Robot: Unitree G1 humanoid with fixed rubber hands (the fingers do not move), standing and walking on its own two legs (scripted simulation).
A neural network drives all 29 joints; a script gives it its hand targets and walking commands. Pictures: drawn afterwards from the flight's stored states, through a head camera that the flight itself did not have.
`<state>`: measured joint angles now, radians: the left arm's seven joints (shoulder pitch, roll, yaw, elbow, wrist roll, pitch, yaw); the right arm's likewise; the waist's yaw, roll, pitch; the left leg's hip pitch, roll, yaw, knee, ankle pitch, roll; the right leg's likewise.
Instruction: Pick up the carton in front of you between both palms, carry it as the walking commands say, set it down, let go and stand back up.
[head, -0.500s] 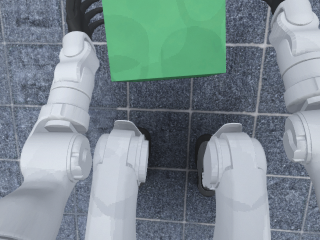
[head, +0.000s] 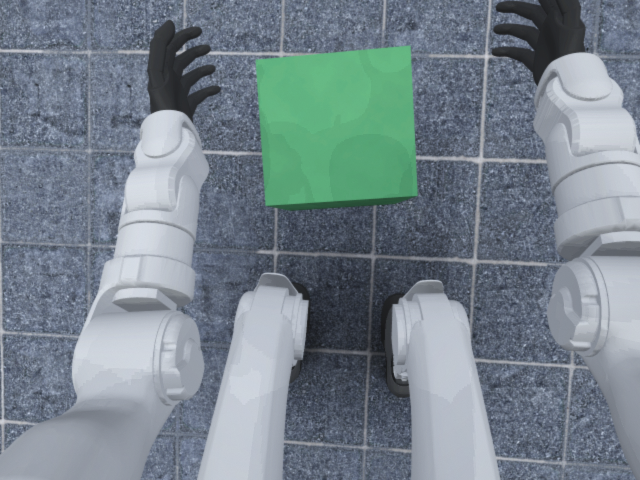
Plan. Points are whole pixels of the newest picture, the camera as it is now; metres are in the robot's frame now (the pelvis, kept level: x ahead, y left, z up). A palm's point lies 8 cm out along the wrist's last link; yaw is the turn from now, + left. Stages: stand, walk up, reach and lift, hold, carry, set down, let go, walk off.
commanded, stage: set down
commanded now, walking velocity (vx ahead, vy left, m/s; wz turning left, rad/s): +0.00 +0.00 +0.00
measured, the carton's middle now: (338, 145) +0.50 +0.02 -0.37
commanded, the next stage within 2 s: let go in 0.42 s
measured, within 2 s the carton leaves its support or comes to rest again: neither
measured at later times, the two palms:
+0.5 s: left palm (71, 57) +0.48 +0.19 +0.03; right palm out of the picture +0.54 -0.21 +0.03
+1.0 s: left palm out of the picture +0.36 +0.23 +0.16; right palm out of the picture +0.38 -0.22 +0.15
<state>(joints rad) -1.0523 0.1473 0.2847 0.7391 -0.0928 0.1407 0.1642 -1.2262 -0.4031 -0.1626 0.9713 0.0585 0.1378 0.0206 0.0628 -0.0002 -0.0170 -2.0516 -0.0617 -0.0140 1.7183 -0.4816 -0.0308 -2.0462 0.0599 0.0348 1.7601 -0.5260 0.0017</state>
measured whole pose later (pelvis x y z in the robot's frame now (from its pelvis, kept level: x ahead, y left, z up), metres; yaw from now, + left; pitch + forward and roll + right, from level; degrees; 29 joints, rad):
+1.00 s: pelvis +0.10 +0.01 +0.24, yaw -2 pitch +25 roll +0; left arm -0.12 0.18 0.11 0.53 0.00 0.02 -0.06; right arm -0.22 -0.21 -0.15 0.60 -0.03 0.02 0.02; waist 0.05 0.02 -0.08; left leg -0.85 -0.04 -0.04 0.72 -0.30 0.01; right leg -0.83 0.04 0.07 0.72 -0.32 0.00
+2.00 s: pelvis +0.12 +0.01 +0.27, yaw -1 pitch -1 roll +0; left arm 0.20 0.33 0.05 0.65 0.04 0.04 0.02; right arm 0.21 -0.32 -0.06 0.68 -0.04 0.02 -0.01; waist 0.00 -0.02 0.01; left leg -0.21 -0.04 -0.06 0.53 -0.31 0.01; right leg -0.18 0.03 0.05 0.51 -0.32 0.00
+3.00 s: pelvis +0.11 +0.02 +0.28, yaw -1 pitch -2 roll +0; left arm 0.15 0.37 0.01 0.97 0.02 -0.01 0.02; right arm 0.14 -0.37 -0.01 0.96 -0.02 -0.01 -0.02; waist 0.00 -0.01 0.02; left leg -0.12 -0.04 -0.05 0.38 -0.22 0.03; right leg -0.09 0.02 0.06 0.36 -0.23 0.01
